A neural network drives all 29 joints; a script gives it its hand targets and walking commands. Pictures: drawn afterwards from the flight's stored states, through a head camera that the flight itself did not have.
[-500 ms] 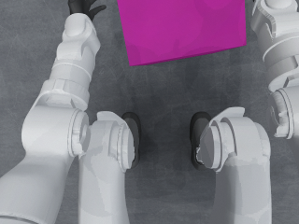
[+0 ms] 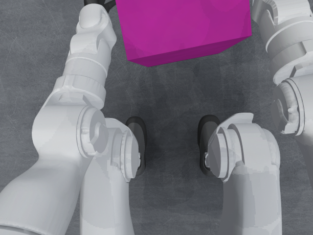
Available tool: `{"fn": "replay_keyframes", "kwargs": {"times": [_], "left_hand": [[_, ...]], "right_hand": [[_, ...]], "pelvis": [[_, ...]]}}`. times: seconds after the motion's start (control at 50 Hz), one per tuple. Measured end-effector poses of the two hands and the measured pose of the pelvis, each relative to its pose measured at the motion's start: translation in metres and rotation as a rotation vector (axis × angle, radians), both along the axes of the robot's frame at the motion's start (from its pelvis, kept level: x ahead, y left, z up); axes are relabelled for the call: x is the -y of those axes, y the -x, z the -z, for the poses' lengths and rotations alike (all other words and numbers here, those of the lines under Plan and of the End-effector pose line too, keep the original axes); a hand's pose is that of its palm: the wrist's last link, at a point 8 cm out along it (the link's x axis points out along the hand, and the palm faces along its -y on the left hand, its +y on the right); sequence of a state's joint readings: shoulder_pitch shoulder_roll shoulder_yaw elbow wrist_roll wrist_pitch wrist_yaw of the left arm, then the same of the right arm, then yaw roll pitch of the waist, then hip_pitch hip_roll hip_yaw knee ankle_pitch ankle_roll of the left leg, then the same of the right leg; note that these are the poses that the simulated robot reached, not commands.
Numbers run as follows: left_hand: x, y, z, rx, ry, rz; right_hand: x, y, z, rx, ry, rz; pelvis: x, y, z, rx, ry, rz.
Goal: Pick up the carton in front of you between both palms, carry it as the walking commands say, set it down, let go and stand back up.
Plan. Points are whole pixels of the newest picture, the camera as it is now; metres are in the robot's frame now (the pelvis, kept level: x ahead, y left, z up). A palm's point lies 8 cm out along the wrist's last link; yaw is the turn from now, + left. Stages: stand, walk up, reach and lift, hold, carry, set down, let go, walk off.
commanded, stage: reach and lift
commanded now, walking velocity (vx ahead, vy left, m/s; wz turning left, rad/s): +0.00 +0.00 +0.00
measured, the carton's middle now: (177, 10) +0.54 -0.04 -0.24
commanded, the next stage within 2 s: none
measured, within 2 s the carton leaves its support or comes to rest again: leaves its support in 0.06 s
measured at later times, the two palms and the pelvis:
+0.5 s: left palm out of the picture +0.50 +0.10 +0.01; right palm out of the picture +0.49 -0.20 +0.01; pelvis +0.00 +0.01 +0.07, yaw -4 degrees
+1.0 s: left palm out of the picture +0.48 +0.11 +0.16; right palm out of the picture +0.46 -0.19 +0.15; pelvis +0.04 +0.01 +0.19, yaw -6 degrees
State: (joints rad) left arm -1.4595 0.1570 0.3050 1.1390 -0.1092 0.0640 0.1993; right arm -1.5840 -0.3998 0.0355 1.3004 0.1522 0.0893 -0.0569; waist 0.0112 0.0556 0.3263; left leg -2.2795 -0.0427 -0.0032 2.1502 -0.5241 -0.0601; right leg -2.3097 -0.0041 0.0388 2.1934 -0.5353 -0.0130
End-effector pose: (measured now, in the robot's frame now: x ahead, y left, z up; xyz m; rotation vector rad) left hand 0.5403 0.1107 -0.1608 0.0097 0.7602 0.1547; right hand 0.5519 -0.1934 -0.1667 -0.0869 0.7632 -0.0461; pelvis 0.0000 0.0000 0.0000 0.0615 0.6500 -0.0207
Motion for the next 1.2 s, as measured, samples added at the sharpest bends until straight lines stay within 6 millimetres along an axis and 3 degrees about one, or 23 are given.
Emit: {"fn": "replay_keyframes", "kwargs": {"times": [0.08, 0.16, 0.28, 0.4, 0.52, 0.86, 1.2], "left_hand": [[-0.002, -0.004, -0.006, 0.002, 0.0, -0.004], [-0.005, -0.004, -0.024, 0.033, -0.014, -0.029], [0.001, 0.014, -0.07, 0.09, 0.025, -0.044], [0.013, 0.029, -0.13, 0.094, 0.053, -0.019], [0.009, 0.038, -0.178, 0.074, 0.037, -0.004], [0.005, 0.049, -0.27, 0.099, 0.043, 0.022], [-0.001, 0.076, -0.385, 0.091, 0.043, 0.034]], "right_hand": [[-0.002, 0.001, -0.001, 0.001, 0.004, -0.004], [-0.008, 0.007, -0.01, 0.025, -0.011, 0.007], [-0.002, 0.025, -0.062, 0.076, -0.034, 0.054], [0.01, 0.048, -0.132, 0.078, -0.043, 0.117], [0.006, 0.058, -0.182, 0.056, -0.037, 0.119], [0.001, 0.081, -0.269, 0.08, -0.049, 0.157], [-0.007, 0.114, -0.381, 0.071, -0.067, 0.185]], "pelvis": [[0.002, -0.002, 0.006, 0.0, 0.001, -0.003], [0.001, -0.005, 0.006, -0.005, 0.004, 0.005], [-0.004, -0.007, -0.008, -0.021, 0.01, 0.028], [-0.01, -0.003, -0.041, -0.046, 0.015, 0.048], [-0.014, -0.001, -0.076, -0.067, 0.013, 0.069], [-0.017, -0.022, -0.156, -0.072, 0.032, 0.065], [-0.01, -0.055, -0.252, 0.098, 0.047, 0.075]]}}
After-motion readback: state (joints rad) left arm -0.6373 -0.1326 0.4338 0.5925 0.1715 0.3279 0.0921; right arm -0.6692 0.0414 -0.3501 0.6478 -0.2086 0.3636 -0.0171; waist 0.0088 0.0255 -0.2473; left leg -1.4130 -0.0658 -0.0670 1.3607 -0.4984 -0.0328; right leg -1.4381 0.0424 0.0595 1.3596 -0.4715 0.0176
